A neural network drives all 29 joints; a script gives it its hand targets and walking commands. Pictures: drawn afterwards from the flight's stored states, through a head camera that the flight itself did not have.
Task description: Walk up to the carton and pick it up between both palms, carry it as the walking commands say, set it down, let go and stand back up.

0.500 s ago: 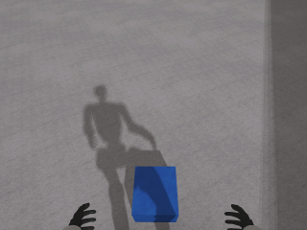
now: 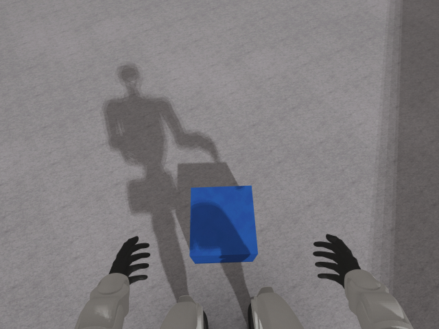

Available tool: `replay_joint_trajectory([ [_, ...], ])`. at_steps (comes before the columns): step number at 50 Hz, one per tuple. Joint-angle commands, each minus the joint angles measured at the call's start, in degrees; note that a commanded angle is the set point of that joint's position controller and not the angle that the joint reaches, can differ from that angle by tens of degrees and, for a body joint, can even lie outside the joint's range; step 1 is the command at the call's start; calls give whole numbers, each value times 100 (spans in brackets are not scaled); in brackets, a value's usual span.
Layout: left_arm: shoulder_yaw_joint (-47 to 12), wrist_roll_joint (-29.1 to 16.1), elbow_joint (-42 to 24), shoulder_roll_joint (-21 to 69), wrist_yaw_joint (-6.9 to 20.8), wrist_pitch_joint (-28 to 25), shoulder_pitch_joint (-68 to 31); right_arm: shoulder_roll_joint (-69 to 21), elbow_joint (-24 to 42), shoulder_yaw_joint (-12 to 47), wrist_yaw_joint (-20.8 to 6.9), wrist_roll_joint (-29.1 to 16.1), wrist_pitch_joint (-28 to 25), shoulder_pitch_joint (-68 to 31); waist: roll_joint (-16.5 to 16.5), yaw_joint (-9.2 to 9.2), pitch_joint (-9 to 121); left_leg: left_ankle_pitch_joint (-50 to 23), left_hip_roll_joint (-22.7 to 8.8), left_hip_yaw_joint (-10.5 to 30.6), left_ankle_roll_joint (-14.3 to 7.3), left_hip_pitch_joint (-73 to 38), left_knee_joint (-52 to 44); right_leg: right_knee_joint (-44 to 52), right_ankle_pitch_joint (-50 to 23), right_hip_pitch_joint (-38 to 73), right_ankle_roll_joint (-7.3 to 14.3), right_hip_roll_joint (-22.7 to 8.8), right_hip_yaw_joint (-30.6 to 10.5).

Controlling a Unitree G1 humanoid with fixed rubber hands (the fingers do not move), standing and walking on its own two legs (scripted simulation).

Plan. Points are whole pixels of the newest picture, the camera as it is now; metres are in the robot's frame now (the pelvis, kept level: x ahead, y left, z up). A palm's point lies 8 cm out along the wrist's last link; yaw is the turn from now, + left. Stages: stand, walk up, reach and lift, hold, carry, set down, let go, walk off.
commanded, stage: reach and lift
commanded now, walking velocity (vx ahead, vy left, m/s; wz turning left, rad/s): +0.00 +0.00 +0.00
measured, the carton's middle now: (222, 225) +0.47 -0.01 -0.61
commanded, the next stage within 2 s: none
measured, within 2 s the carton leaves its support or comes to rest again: neither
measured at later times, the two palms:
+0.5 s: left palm (126, 210) +0.39 +0.20 -0.13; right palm (312, 207) +0.37 -0.21 -0.13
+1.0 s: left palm (136, 193) +0.45 +0.20 -0.18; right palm (300, 189) +0.43 -0.21 -0.19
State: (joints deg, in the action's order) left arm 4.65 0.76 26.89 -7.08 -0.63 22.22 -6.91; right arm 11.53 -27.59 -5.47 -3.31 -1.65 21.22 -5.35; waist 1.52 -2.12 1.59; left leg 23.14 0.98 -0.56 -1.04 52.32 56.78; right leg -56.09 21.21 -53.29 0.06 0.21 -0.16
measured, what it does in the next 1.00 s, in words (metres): lowers itself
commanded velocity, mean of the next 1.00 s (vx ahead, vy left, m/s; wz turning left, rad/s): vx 0.00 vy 0.00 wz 0.00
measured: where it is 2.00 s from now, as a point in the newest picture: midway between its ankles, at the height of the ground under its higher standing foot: outside the picture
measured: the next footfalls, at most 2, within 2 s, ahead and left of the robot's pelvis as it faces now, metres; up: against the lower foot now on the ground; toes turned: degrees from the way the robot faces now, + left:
none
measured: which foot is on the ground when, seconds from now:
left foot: down 0.00-1.00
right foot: down 0.00-1.00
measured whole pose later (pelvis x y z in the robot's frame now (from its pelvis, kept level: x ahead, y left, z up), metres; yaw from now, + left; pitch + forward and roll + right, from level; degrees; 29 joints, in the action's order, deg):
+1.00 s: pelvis +0.00 +0.00 -0.06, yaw +0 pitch +46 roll +0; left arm 18.3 2.0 50.2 -12.6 1.3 3.2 -51.8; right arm 9.3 -45.2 -20.1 1.0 0.5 3.8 -47.4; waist 0.8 -0.6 7.1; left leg 22.7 2.1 1.2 -0.3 89.1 66.0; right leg -65.1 21.2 -89.8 -0.5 1.3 -1.4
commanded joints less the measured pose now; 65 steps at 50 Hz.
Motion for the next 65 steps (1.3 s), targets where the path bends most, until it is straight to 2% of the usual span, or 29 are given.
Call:
replay_joint_trajectory([
  [1,290,19,-382,-763,-42,107,-1627,517,417,-157,38,-150,169,-1485,-149,116,1829,198,-12,201,58,-1007,-914,677,217,859,-13,60,62],
  [7,470,-181,-18,-1154,27,90,-3173,770,271,-385,219,-187,219,-3039,-336,50,2475,458,20,47,13,-806,-613,501,588,930,-58,55,72],
  [9,389,-307,213,-1003,19,98,-3401,674,0,-353,268,-261,227,-3280,-115,62,2713,429,26,60,55,-906,-660,455,502,886,-19,71,100],
  [11,666,-235,479,-1277,48,-5,-3923,570,-94,-274,381,-269,194,-3800,-350,210,2812,397,45,-40,17,-355,-426,431,538,1034,-76,29,-25],
  [16,690,-240,1074,-1328,146,-432,-4617,600,-679,-737,568,-29,-216,-4276,-228,-137,3455,-60,67,-39,66,-398,-273,195,-102,736,-108,116,112],
  [17,900,-194,1086,-1487,167,-538,-4908,503,-607,-672,605,-56,-323,-4633,-430,15,3721,-77,101,-103,31,-236,-148,178,-54,812,-135,139,78],
  [18,894,-180,973,-1533,176,-682,-5105,657,-565,-862,650,-43,-445,-4725,-156,-49,4009,-136,102,-100,60,-178,-172,130,-288,932,-131,141,44],
  [20,891,-214,1099,-1646,155,-848,-5463,617,-694,-821,707,-69,-586,-5136,-246,84,4166,-305,134,-114,92,31,-129,-30,-460,875,-183,211,127],
  [21,1107,-159,1356,-1892,124,-946,-5556,617,-587,-744,722,-154,-680,-5314,-158,325,4353,-252,95,-138,77,41,-83,-62,-322,785,-201,184,47],
  [23,838,-264,1727,-1461,78,-997,-5394,828,-939,-905,712,-111,-816,-5370,33,120,4513,-528,120,-97,168,-161,-122,-73,-582,513,-165,251,168],
  [25,768,-266,1834,-1548,88,-1099,-5777,727,-1144,-804,727,-213,-893,-5605,167,170,4603,-463,176,-124,173,-48,-74,-129,-493,341,-171,268,200],
  [30,961,-386,1610,-1765,25,-1623,-6178,759,-1193,-934,671,-271,-1416,-5887,-20,122,5618,-2094,192,2,157,62,328,-452,-2011,199,-183,369,131],
  [32,1121,-354,1704,-1858,12,-1730,-6281,711,-1244,-825,651,-301,-1496,-6089,-117,292,6078,-2514,235,-5,152,355,435,-562,-2574,456,-210,327,-35],
  [34,1033,-312,1781,-1653,56,-1726,-6050,618,-1360,-958,617,-217,-1512,-5832,-24,126,6314,-2851,245,16,197,138,393,-573,-2871,466,-235,342,25],
  [35,1073,-354,1576,-1598,103,-1784,-6155,627,-1108,-971,617,-138,-1575,-6003,-312,27,6467,-2769,286,12,159,468,481,-628,-3130,800,-227,332,-19],
  [39,1258,-235,1285,-1698,109,-1865,-5896,579,-899,-1170,605,51,-1657,-5537,-222,-2,7289,-3996,298,118,181,16,624,-779,-4167,918,-209,338,-60],
  [42,1408,93,1567,-1494,155,-1911,-5374,411,-988,-1337,515,86,-1737,-4953,144,208,6802,-4454,250,176,231,-108,661,-722,-4090,87,-218,346,-48],
  [46,1478,120,1825,-1146,217,-2015,-5413,425,-1002,-1594,426,310,-1888,-5279,-163,97,6109,-3978,223,259,206,704,750,-842,-3604,-777,-233,345,0],
  [47,1412,170,1634,-1150,192,-2085,-5676,366,-1055,-1604,410,246,-1936,-5325,233,149,5769,-4041,234,290,246,656,817,-871,-3329,-1465,-204,320,-23],
  [51,1322,-37,1967,-1313,148,-2155,-6010,343,-1418,-1290,406,102,-1991,-5832,-293,115,5514,-2987,198,207,189,1857,1281,-1415,-2935,-1757,-298,310,32],
  [53,1354,-53,1995,-1355,149,-2109,-5996,425,-1620,-1335,432,61,-1955,-5775,-100,164,5663,-2645,208,125,230,2037,1463,-1526,-2682,-1793,-274,302,13],
  [54,1161,-192,1865,-1431,105,-2036,-6211,576,-1346,-1436,485,60,-1939,-5983,-173,-79,6110,-2526,236,193,227,1847,1605,-1736,-2543,-1770,-301,353,166],
  [55,1217,-117,1788,-1546,81,-2065,-6350,521,-1523,-1317,505,-60,-1919,-5983,52,145,5974,-2372,243,74,248,2085,1814,-1935,-2357,-2086,-291,338,127],
  [56,1089,-313,1314,-1630,39,-1996,-6607,620,-915,-1192,551,-209,-1880,-6205,46,73,7098,-2541,298,102,237,1526,1948,-2017,-2523,-1586,-317,385,175],
  [57,1061,-303,1846,-1621,6,-1929,-6625,752,-1523,-1216,557,-236,-1817,-6211,225,89,6579,-2243,245,131,243,1748,2089,-2184,-2052,-2284,-290,375,207],
  [60,931,-410,1786,-1692,-19,-1806,-6573,795,-1546,-1200,642,-233,-1678,-6028,199,-19,6875,-2139,317,12,255,2054,2419,-2511,-2093,-2216,-313,406,243],
  [63,843,-482,2079,-1752,-104,-1706,-6841,913,-1790,-1095,648,-295,-1617,-6420,100,-99,6298,-1143,270,-26,246,2721,2680,-2825,-1003,-3004,-317,372,357],
  [64,979,-391,1961,-1905,-145,-1683,-6983,967,-1524,-1130,664,-354,-1603,-6659,222,92,6355,-1011,269,-62,220,2694,2888,-2970,-777,-3120,-287,322,261],
  [65,850,-519,968,-1926,-203,-1647,-7162,1206,-599,-1141,723,-471,-1597,-6883,327,40,7998,-1663,317,-77,250,1835,3084,-3141,-1466,-2319,-285,393,327],
])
